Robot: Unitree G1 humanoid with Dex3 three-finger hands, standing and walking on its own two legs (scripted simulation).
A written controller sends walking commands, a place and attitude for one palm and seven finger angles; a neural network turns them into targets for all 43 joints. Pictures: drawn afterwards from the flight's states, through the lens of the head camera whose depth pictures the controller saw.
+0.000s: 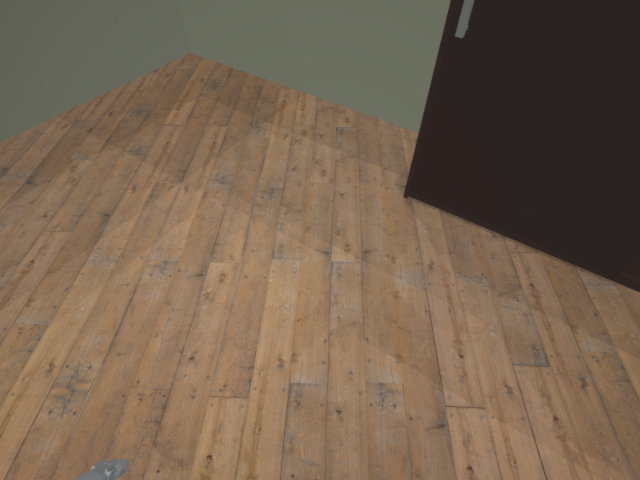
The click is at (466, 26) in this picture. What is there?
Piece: wardrobe's sliding door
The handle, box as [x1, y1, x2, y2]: [455, 0, 474, 37]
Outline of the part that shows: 474,0 464,0 455,36 462,37 467,29 467,22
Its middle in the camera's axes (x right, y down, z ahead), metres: +0.45 -0.76 +1.12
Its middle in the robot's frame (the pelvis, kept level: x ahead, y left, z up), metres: +1.39 -0.39 +0.15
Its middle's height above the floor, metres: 0.92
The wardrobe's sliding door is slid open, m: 0.00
